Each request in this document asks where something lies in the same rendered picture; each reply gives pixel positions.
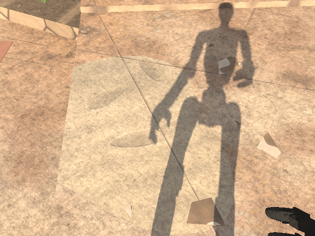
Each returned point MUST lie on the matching robot right hand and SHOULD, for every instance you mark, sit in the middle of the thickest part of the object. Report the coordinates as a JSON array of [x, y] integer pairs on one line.
[[295, 217]]

